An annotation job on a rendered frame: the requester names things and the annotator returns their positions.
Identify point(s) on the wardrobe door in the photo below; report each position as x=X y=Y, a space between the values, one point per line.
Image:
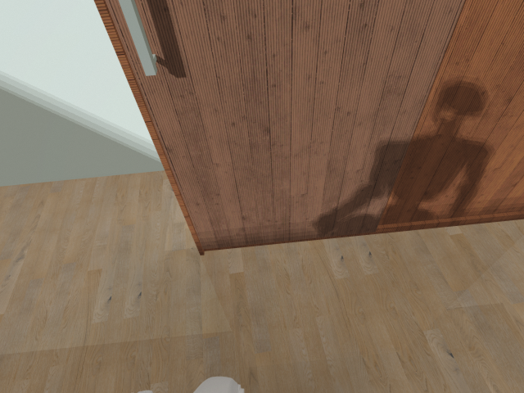
x=285 y=120
x=466 y=156

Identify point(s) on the robot left thigh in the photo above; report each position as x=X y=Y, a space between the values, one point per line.
x=219 y=385

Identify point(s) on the handle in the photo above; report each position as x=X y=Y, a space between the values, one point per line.
x=139 y=37

